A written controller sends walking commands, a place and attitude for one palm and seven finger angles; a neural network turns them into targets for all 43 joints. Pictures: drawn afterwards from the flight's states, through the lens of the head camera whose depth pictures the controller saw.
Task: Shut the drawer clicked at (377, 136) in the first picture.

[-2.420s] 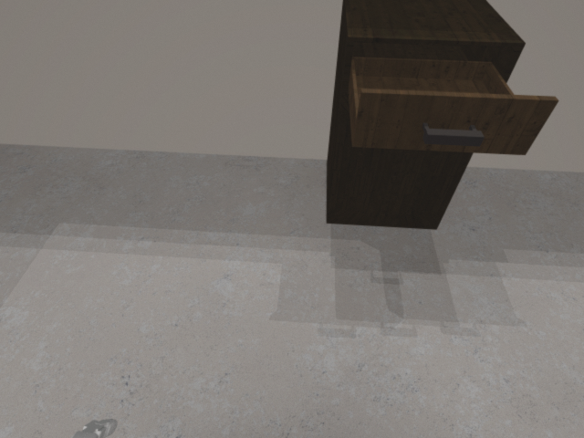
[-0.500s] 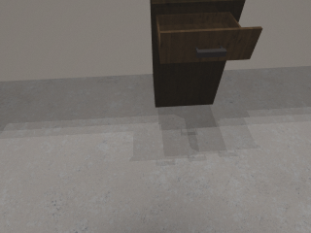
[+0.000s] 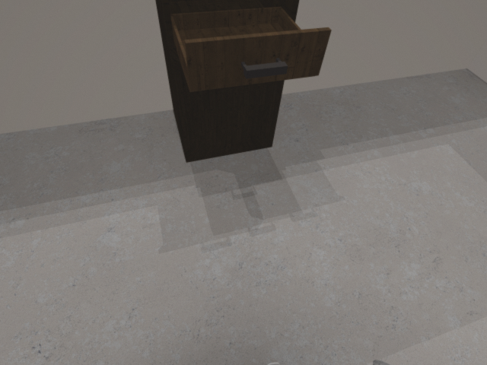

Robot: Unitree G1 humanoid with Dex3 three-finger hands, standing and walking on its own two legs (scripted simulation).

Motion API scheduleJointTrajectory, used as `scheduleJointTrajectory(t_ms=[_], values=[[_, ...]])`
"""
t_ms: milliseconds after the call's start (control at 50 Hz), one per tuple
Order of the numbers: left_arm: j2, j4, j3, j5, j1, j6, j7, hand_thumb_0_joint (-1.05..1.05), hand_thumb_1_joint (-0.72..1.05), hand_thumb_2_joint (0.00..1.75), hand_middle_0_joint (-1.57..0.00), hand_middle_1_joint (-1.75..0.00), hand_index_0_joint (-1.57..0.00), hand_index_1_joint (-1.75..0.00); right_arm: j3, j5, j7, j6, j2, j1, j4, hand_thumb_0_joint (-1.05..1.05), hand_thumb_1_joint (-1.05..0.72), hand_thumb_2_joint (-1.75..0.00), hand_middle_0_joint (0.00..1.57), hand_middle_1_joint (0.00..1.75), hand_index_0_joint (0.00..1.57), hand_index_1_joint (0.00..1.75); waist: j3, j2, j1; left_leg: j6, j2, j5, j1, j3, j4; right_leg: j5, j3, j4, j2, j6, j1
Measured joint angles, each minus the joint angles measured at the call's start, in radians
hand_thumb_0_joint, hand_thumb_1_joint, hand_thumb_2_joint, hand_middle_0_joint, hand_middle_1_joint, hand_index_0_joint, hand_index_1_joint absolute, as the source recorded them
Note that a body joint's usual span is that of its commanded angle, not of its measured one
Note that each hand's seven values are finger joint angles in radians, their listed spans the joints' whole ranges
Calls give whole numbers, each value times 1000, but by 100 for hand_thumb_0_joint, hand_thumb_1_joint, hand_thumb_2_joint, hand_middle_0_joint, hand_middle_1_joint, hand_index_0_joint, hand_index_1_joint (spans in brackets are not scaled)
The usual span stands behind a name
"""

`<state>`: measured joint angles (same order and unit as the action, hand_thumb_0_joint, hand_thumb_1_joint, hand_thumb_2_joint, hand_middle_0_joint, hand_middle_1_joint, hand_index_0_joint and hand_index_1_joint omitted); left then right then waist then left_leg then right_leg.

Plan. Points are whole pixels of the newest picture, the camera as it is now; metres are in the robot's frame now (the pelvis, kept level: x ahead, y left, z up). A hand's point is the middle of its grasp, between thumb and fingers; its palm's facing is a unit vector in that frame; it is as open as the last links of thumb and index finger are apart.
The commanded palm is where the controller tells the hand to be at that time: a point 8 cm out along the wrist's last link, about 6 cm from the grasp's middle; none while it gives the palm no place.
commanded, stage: walk to a spot facing it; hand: left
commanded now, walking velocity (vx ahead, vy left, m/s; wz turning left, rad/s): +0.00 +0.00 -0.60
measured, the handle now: (263, 66) +0.94 +0.02 -0.03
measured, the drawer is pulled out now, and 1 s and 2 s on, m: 0.30 0.30 0.30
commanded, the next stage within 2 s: none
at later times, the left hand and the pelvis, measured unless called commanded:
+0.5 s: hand (176, 351) +0.16 +0.13 -0.15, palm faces -0.30 -0.92 -0.24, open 7.4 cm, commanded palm none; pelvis +0.01 -0.03 +0.00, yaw -19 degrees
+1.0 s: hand (206, 265) +0.33 +0.11 -0.16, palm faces -0.53 -0.83 -0.15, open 7.4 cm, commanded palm none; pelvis +0.18 -0.03 +0.01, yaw -36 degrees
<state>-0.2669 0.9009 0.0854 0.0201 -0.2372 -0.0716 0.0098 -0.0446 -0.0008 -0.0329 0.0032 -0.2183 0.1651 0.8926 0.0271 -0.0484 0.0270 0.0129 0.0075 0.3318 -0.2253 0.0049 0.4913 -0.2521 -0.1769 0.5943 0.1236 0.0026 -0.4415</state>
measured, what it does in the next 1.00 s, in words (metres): walks ahead, turning right: right foot, then left foot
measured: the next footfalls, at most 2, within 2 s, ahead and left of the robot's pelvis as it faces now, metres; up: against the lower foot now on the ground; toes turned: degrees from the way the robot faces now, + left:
right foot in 0.36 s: +0.02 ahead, -0.15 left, +0.00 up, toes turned -20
left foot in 0.76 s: +0.21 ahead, +0.05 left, +0.00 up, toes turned -21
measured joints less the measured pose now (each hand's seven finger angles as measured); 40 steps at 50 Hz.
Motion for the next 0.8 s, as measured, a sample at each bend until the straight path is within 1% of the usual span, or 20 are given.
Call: scheduleJointTrajectory(t_ms=[20, 40, 80, 100, 140, 200, 260, 300, 340, 360, 380, 400, 440, 480, 580, 640, 700, 740, 760, 800], values=[[-9, 1, 6, 4, 8, -3, 3, 0, 91, 90, -20, -30, -20, -30, 5, -4, 0, 0, 6, 10, -2, 1, -91, -90, 20, 29, 20, 30, 1, -8, -4, 1, -3, -10, 4, -10, 2, -76, 28, 107, -5, 16, -32], [-17, 2, 11, 8, 14, -3, 7, 0, 91, 90, -20, -30, -20, -30, 10, -8, -1, 0, 11, 21, -1, 1, -91, -90, 20, 30, 20, 30, 3, -13, -6, 0, -9, -18, 14, -19, -4, -115, 55, 222, -11, 30, -62], [-30, -4, 18, 9, 22, -1, 15, 0, 91, 90, -20, -30, -20, -30, 17, -14, -3, 1, 19, 41, 3, 1, -90, -90, 20, 30, 20, 30, 7, -17, -5, -3, -23, -28, 39, -42, -22, -132, 99, 413, -36, 51, -105], [-33, -7, 19, 8, 24, 0, 19, 0, 91, 90, -20, -30, -20, -30, 18, -15, -4, 0, 21, 49, 6, 1, -90, -90, 20, 30, 20, 30, 9, -17, -4, -4, -31, -29, 50, -55, -29, -132, 116, 469, -53, 58, -114], [-31, -10, 17, 5, 30, -2, 24, 0, 91, 90, -20, -30, -20, -30, 18, -17, -4, -2, 22, 59, 10, 1, -90, -90, 20, 30, 20, 30, 18, -9, -5, -4, -46, -26, 67, -82, -32, -137, 143, 501, -88, 67, -106], [-21, -7, 7, 3, 48, -10, 29, 0, 91, 90, -20, -29, -20, -30, 14, -19, 0, -7, 22, 72, 14, 1, -90, -90, 20, 30, 20, 30, 36, 8, -17, -6, -70, -13, 84, -122, -22, -149, 175, 410, -135, 71, -57], [-6, -8, -2, 1, 71, -13, 34, 0, 91, 90, -20, -29, -19, -30, 10, -21, 9, -7, 16, 84, 21, 1, -90, -90, 20, 30, 20, 30, 54, 26, -32, -17, -96, 11, 88, -165, 11, -158, 202, 268, -158, 59, 7], [5, -11, -8, 1, 82, -10, 39, 0, 91, 90, -20, -29, -19, -30, 6, -24, 15, -4, 6, 95, 30, 1, -90, -90, 20, 30, 20, 30, 58, 41, -42, -29, -118, 36, 85, -196, 46, -168, 221, 182, -161, 46, 53], [15, -18, -13, 3, 88, 0, 46, 0, 91, 90, -20, -29, -19, -30, 1, -25, 19, -1, -9, 115, 39, 1, -90, -90, 20, 30, 20, 30, 53, 62, -51, -46, -147, 75, 70, -218, 105, -143, 247, 75, -154, 29, 117], [18, -24, -17, 4, 90, 12, 47, 0, 91, 90, -20, -30, -20, -30, -1, -22, 22, 1, -18, 130, 42, 1, -90, -90, 20, 30, 20, 30, 48, 74, -55, -53, -166, 104, 47, -220, 163, -103, 256, 13, -146, 10, 148], [25, -27, -20, 4, 97, 27, 44, 0, 91, 90, -20, -30, -20, -30, -4, -18, 25, 9, -28, 136, 51, 1, -90, -90, 20, 30, 20, 30, 51, 90, -58, -59, -177, 165, 6, -194, 266, -59, 260, 23, -133, -6, 140], [31, -30, -24, 0, 98, 40, 37, 0, 91, 90, -20, -30, -20, -30, -4, -18, 26, 24, -36, 138, 62, 1, -90, -90, 20, 30, 20, 30, 53, 98, -60, -60, -170, 208, -43, -154, 382, -54, 262, 44, -125, -17, 134], [42, -36, -30, -5, 79, 58, 23, 0, 91, 90, -20, -30, -20, -30, -6, -18, 32, 45, -44, 135, 82, 1, -90, -90, 20, 30, 20, 30, 46, 95, -49, -59, -142, 203, -134, -100, 565, -60, 246, 36, -116, -31, 148], [48, -30, -34, -3, 45, 64, 14, 0, 91, 90, -20, -30, -20, -30, -11, -23, 41, 49, -47, 125, 82, 1, -91, -90, 20, 29, 20, 29, 33, 84, -43, -66, -129, 136, -203, -84, 624, -46, 221, -15, -110, -36, 176], [49, 19, -38, 2, -34, 68, 14, 0, 91, 90, -20, -30, -20, -30, -20, -26, 54, 24, -37, 98, 35, 1, -91, -90, 20, 29, 19, 29, -1, 56, -43, -85, -126, -3, -280, -76, 506, -5, 161, -127, -103, -29, 234], [48, 42, -37, 5, -69, 71, 16, 0, 91, 90, -21, -30, -20, -30, -21, -24, 58, 10, -27, 80, 12, 1, -91, -90, 19, 29, 19, 29, -9, 43, -29, -86, -115, -21, -270, -68, 393, -8, 126, -154, -98, -21, 258], [42, 56, -31, 7, -95, 69, 17, 0, 90, 90, -21, -30, -20, -30, -16, -20, 58, -5, -15, 65, -2, 1, -91, -90, 19, 29, 19, 29, -13, 29, -8, -78, -92, -15, -218, -69, 260, -35, 93, -144, -97, -5, 272], [37, 63, -24, 5, -112, 64, 16, 0, 90, 90, -21, -30, -20, -30, -9, -17, 53, -24, -10, 64, -13, 1, -91, -90, 19, 29, 19, 29, -17, 22, 1, -74, -75, -27, -146, -81, 138, -77, 72, -99, -95, 9, 268], [34, 65, -19, 3, -121, 60, 16, 0, 90, 90, -21, -30, -20, -30, -5, -19, 48, -39, -7, 64, -18, 1, -91, -90, 20, 29, 20, 30, -20, 18, 0, -54, -71, -34, -123, -89, 101, -118, 62, -39, -94, -4, 246], [26, 83, -8, 1, -118, 45, 16, 0, 91, 90, -20, -30, -20, -30, 8, -26, 38, -58, 10, 62, -17, 1, -91, -90, 20, 29, 20, 30, -16, 1, -2, 0, -73, -28, -115, -124, 143, -210, 76, 202, -93, -15, 159]])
